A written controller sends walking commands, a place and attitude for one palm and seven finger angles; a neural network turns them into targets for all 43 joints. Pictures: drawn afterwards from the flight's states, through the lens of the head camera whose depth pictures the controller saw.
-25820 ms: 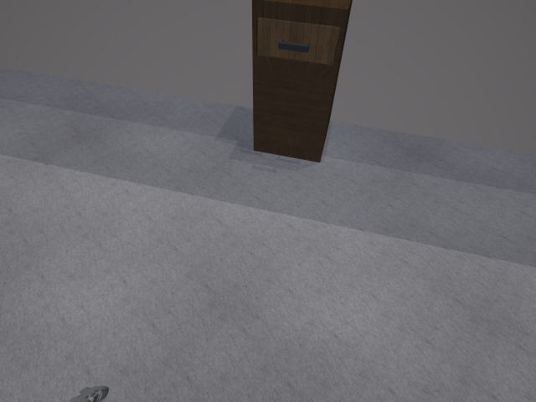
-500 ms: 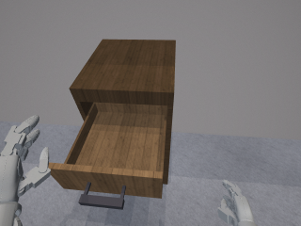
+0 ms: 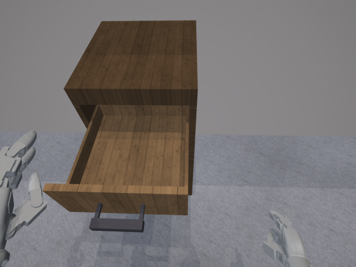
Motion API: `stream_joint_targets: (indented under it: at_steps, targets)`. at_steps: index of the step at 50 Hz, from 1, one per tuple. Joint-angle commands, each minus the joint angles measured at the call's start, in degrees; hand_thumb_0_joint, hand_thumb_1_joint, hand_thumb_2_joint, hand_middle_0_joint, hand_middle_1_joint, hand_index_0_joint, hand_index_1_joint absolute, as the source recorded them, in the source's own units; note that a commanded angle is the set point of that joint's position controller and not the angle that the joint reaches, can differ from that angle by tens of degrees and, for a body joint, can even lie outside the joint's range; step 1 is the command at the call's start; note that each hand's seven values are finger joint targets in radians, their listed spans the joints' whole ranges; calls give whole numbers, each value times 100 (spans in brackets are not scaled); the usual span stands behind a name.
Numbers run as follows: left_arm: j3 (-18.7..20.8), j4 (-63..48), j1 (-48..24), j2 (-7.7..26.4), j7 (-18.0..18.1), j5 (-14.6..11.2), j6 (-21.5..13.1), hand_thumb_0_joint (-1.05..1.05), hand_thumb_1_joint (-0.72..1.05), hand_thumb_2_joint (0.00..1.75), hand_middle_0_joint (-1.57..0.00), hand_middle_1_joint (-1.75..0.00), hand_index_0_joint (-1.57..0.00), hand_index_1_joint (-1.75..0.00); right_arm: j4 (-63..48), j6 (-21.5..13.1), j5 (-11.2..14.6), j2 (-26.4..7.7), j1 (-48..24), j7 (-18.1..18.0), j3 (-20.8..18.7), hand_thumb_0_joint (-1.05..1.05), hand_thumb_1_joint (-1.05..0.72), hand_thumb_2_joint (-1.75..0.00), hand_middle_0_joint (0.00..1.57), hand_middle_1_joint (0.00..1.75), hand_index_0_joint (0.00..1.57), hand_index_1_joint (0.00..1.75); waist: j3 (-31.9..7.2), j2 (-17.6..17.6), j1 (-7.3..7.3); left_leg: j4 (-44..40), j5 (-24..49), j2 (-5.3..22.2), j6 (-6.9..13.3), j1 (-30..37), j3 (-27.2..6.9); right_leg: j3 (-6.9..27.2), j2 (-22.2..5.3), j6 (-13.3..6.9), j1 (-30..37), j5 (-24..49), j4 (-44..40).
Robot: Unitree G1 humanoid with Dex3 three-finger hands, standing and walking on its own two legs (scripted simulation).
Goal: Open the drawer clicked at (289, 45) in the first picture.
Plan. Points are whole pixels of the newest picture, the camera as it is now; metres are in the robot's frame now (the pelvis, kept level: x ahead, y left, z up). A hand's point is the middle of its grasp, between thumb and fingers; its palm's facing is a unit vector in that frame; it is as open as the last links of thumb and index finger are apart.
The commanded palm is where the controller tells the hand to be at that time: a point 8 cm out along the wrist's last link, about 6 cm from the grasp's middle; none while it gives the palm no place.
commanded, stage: step back with the hand held close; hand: left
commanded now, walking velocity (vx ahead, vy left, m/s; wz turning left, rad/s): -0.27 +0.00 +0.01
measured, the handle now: (119, 216) +0.25 +0.18 -0.11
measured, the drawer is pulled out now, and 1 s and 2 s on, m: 0.30 0.30 0.30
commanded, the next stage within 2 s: stop stepping back and stand still in 1.14 s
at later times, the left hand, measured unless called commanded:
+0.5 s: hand out of the picture +0.14 +0.26 +0.15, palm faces +0.34 -0.80 -0.49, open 7.4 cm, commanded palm +0.07 +0.30 +0.17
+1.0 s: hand out of the picture +0.11 +0.26 +0.17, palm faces +0.29 -0.84 -0.46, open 7.5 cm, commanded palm +0.05 +0.30 +0.17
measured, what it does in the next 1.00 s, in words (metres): lifts its right foot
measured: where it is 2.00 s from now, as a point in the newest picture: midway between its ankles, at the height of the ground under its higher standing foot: outside the picture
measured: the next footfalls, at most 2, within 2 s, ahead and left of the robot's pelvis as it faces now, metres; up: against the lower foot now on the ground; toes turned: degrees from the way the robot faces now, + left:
right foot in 1.16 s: -0.23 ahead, -0.11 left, +0.00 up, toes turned -5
left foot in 1.36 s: -0.14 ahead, +0.04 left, +0.00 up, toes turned -1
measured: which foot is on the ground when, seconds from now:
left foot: down 0.00-1.00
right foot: down 0.00-0.78, up 0.80-1.00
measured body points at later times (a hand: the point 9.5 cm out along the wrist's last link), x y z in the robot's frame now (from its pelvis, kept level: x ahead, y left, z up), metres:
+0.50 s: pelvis -0.06 +0.02 -0.01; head -0.01 +0.04 +0.43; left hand +0.11 +0.30 +0.18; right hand +0.15 -0.20 -0.08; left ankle +0.01 +0.11 -0.74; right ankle -0.01 -0.10 -0.74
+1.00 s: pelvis -0.10 +0.02 -0.01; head -0.04 +0.07 +0.44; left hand +0.09 +0.30 +0.19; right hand +0.08 -0.20 -0.07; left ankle +0.00 +0.11 -0.74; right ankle -0.21 -0.12 -0.68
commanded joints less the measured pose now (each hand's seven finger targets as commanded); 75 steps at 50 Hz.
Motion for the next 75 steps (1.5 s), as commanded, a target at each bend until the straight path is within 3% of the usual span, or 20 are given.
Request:
stream_joint_targets:
  at_steps: [1,24,28,34,36,39,41,44,52,57,59,60,61,62,64,66,68,70,71,75]
  targets:
    - [970,-1270,288,1061,199,-56,-420,0,90,90,-20,-30,-20,-30,-1023,-241,10,-492,-652,-123,-251,0,-90,-90,20,30,20,30,-1249,-345,34,91,1973,440,135,651,-350,341,-755,111,128,1847,-40]
    - [1152,-1806,-17,1130,406,104,-738,0,90,90,-20,-30,-20,-30,-1128,-718,-30,-632,-339,-77,-225,0,-90,-90,20,30,20,30,-741,498,-19,-840,-1849,993,472,-2150,-1196,337,-333,180,849,4,1177]
    - [1073,-1741,-71,1031,388,53,-760,0,90,90,-20,-30,-20,-30,-1068,-770,-27,-590,-229,-27,-238,0,-90,-90,20,30,20,30,-751,-121,-54,-114,-1426,683,338,-1707,-921,719,-609,46,244,174,658]
    - [1016,-1751,-275,1159,491,0,-755,0,90,90,-20,-30,-20,-30,-685,-695,-54,-538,-229,-33,-289,0,-90,-90,20,30,20,30,-821,-842,-113,1834,-836,-33,-33,217,-300,1285,-1728,-605,-1803,-230,-565]
    - [1072,-1794,-166,1165,499,19,-722,0,90,90,-20,-30,-20,-30,-704,-614,-65,-472,-302,-52,-243,0,-90,-90,20,30,20,30,-796,-605,-106,876,-443,192,40,-21,-530,794,-1312,-367,-1441,115,-18]
    - [1285,-2037,71,1388,453,102,-763,0,90,90,-20,-30,-20,-30,-959,-684,-71,-526,-507,-62,-257,0,-90,-90,20,30,20,30,-1092,1244,-46,-1183,264,1666,510,-1191,-2103,63,-106,183,-301,-1143,2574]
    - [1325,-2301,-193,1411,454,116,-852,0,90,90,-20,-30,-20,-30,-948,-794,-201,-480,-359,-44,-268,0,-90,-90,20,30,20,30,-875,1157,-110,-1666,-1159,2049,828,-1973,-2523,535,23,175,-345,-1718,4501]
    - [1195,-2178,82,1218,517,18,-764,0,90,90,-20,-30,-20,-30,-755,-928,-153,-504,-257,-28,-325,0,-90,-90,20,30,20,30,-1190,384,27,-666,1194,1660,737,-219,-1469,424,-216,194,-1237,-1625,3854]
    - [1062,-2119,-141,1226,254,-143,-725,0,90,90,-20,-30,-20,-30,-498,-1090,-151,-592,-146,90,-147,0,-90,-90,20,30,20,30,-1368,1005,-48,-981,259,1252,450,534,-1228,-43,80,149,-770,-1695,1686]
    - [1486,-2209,154,1518,65,-341,-910,0,90,90,-20,-30,-20,-30,-583,-943,-145,-518,-340,174,-138,0,-90,-90,20,30,20,30,-1863,908,101,-61,1439,1010,185,770,-776,-85,-126,-99,95,-78,-394]
    - [1726,-2306,252,1853,22,-372,-1063,0,90,90,-20,-30,-20,-30,-629,-822,-47,-433,-321,119,-140,0,-90,-90,20,30,20,30,-1848,-568,0,1783,-172,148,-112,1085,-72,418,-1252,-456,-634,1229,-1226]
    - [1621,-2178,241,1711,48,-405,-1083,0,90,90,-20,-30,-20,-30,-726,-756,65,-354,-429,61,-116,0,-90,-90,20,30,20,30,-1554,-1349,15,3387,-1216,-380,-193,153,340,784,-2014,-769,-650,2491,-1005]
    - [1490,-1849,215,1584,70,-300,-1034,0,90,90,-20,-30,-20,-30,-752,-768,204,-469,-590,-5,-210,0,-90,-90,20,30,20,30,-1156,-2039,73,4744,-2308,-742,-167,-1201,227,832,-2183,-904,-164,4648,-430]
    - [1559,-1440,463,1461,93,-246,-937,0,90,90,-20,-30,-20,-30,-732,-774,174,-288,-630,-57,-178,0,-90,-90,20,30,20,30,-981,-2081,31,4905,-2590,-649,-173,-1736,108,366,-2110,-866,89,5939,10]
    - [1266,-950,951,906,95,-137,-757,0,90,90,-20,-30,-20,-30,-831,-597,30,46,-748,-53,137,0,-90,-90,20,30,20,30,-559,-1282,-283,2086,-1896,-439,-27,-1488,398,-376,-1335,-316,577,6556,938]
    - [1255,-1094,707,1064,190,-106,-793,0,90,90,-20,-30,-20,-30,-783,-534,108,-307,-631,-84,86,0,-90,-90,20,30,20,30,-576,64,-480,-866,1281,-131,42,-267,344,-341,-847,93,308,4544,2112]
    - [1174,-1666,307,1208,315,-14,-726,0,90,90,-20,-30,-20,-30,-688,-614,66,-541,-125,40,-251,0,-90,-90,20,30,20,30,-860,570,-266,-174,4878,1656,655,1645,-1466,131,-445,84,-1693,-1526,3226]
    - [800,-1718,70,874,298,-30,-582,0,90,90,-20,-30,-20,-30,-746,-816,213,-770,79,148,-368,0,-90,-90,20,30,20,30,-572,470,-288,-164,4010,1832,834,1674,-1303,329,-451,99,-2328,-2143,3574]
    - [1057,-1812,149,1147,378,52,-548,0,90,90,-20,-30,-20,-30,-683,-886,76,-551,-43,107,-279,0,-90,-90,20,30,20,30,-867,598,-151,-100,3522,1544,901,1284,-1394,242,-471,199,-1962,-2019,3104]
    - [1229,-2774,592,1463,418,0,-520,0,90,90,-20,-30,-20,-30,-891,-1001,75,-514,-95,131,-182,0,-90,-90,20,30,20,30,-1183,902,-145,-282,2358,1095,454,356,-1012,-318,-422,247,-541,-946,2051]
